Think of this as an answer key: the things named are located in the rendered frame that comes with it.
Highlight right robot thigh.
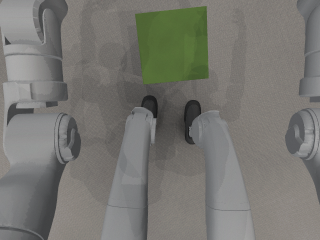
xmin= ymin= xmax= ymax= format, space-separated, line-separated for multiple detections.
xmin=194 ymin=116 xmax=256 ymax=240

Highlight left robot forearm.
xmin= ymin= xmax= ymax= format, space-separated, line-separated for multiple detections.
xmin=0 ymin=0 xmax=68 ymax=161

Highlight right robot forearm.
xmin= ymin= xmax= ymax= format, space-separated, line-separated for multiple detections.
xmin=296 ymin=0 xmax=320 ymax=103

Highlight left robot thigh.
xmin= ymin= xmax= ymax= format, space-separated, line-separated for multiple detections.
xmin=100 ymin=112 xmax=157 ymax=240

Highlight right robot upper arm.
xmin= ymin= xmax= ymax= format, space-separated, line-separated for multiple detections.
xmin=285 ymin=108 xmax=320 ymax=205

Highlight robot thigh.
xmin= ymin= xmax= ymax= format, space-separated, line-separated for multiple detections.
xmin=100 ymin=112 xmax=157 ymax=240
xmin=194 ymin=116 xmax=256 ymax=240

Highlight carton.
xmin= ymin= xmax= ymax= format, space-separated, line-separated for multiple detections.
xmin=135 ymin=6 xmax=209 ymax=85

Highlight left robot upper arm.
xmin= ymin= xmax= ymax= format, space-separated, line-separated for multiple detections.
xmin=0 ymin=112 xmax=81 ymax=240

